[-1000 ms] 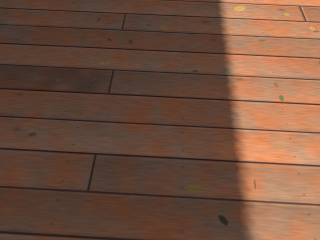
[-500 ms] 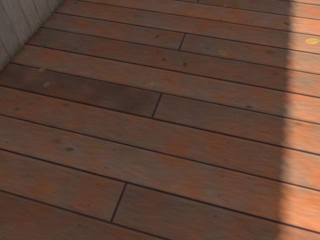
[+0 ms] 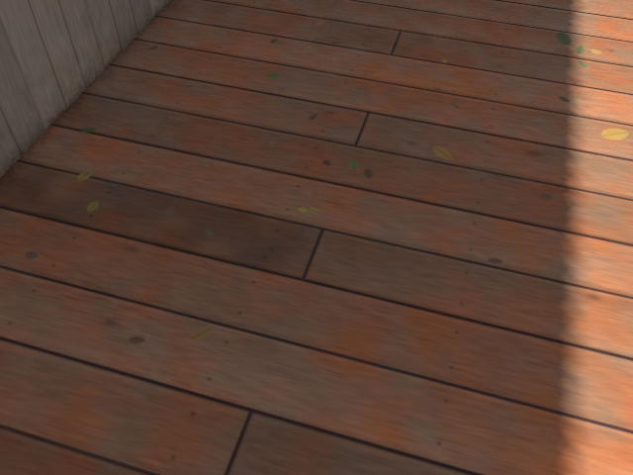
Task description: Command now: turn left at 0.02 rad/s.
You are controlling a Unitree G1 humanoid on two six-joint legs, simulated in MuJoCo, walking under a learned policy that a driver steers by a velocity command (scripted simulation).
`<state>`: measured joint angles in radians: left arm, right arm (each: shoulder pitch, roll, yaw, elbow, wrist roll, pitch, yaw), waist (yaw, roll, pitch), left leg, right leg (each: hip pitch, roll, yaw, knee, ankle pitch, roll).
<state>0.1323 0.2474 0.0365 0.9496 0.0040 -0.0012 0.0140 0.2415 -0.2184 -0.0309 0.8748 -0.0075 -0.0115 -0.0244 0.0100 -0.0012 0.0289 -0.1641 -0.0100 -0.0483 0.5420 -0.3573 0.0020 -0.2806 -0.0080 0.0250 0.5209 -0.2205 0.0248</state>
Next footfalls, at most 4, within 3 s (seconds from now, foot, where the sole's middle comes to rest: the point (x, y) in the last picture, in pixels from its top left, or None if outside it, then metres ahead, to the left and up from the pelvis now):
1.08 left None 0.47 0.10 -0.77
1.64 right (391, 364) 0.78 -0.14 -0.77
2.18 left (295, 260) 1.09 0.09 -0.77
2.72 right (389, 194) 1.35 -0.18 -0.77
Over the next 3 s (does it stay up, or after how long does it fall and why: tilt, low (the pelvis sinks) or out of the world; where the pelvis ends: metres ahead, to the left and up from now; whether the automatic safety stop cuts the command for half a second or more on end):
stays up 1.35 -0.11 0.01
